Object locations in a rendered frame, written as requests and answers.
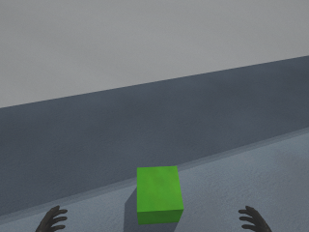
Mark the robot left hand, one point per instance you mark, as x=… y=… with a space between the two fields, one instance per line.
x=51 y=218

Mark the carton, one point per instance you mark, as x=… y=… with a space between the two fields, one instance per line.
x=158 y=195

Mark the robot right hand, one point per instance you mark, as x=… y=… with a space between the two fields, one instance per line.
x=260 y=224

